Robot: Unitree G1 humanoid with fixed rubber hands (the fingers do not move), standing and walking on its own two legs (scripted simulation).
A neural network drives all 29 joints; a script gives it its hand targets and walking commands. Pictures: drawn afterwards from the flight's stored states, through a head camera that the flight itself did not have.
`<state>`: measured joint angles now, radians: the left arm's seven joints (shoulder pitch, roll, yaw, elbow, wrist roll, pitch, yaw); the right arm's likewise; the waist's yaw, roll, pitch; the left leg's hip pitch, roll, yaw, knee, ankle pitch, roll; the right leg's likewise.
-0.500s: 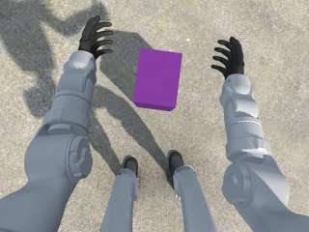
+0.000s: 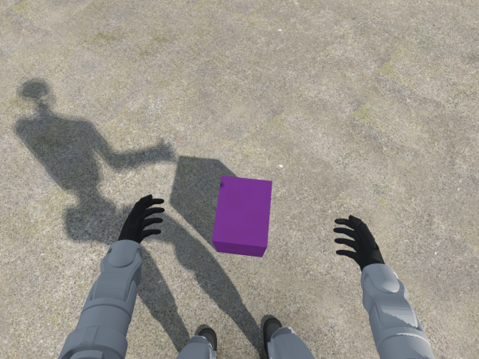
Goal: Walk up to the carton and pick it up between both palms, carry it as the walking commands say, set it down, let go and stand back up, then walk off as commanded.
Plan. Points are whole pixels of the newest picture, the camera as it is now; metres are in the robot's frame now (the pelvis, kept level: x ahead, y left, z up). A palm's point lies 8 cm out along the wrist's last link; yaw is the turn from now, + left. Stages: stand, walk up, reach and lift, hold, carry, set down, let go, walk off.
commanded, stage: let go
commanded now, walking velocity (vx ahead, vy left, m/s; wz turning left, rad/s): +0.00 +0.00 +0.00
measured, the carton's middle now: (242, 218) +0.50 -0.01 -0.62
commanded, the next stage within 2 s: stand in 0.80 s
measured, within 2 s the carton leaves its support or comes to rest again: neither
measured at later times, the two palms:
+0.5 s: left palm (79, 339) +0.18 +0.23 -0.03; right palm (404, 327) +0.19 -0.23 -0.04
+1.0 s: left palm (54, 352) +0.16 +0.28 -0.07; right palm (427, 341) +0.16 -0.27 -0.07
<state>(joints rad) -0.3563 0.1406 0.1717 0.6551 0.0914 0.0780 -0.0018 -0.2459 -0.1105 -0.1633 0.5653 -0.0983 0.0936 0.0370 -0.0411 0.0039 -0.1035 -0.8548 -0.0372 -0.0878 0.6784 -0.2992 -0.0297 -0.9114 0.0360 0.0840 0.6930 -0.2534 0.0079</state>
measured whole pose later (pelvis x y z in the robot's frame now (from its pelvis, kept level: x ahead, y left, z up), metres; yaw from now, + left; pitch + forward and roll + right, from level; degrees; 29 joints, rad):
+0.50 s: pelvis +0.03 +0.00 +0.04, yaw +1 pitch +0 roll +0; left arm 0.24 0.20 0.06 0.44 0.02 0.05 -0.07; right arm 0.24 -0.19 -0.03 0.44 0.00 0.07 0.06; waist -0.01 0.01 0.09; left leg -0.12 -0.01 -0.12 0.40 -0.27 -0.03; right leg -0.17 0.03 0.06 0.43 -0.25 -0.01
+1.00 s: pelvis +0.07 +0.01 +0.02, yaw -4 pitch +4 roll -1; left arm 0.35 0.28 0.06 0.66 0.02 -0.04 0.01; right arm 0.26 -0.30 -0.04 0.65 -0.04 -0.02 -0.02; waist 0.00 0.02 -0.02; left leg -0.20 0.01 -0.03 0.53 -0.40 -0.01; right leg -0.27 0.06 0.13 0.55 -0.34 0.00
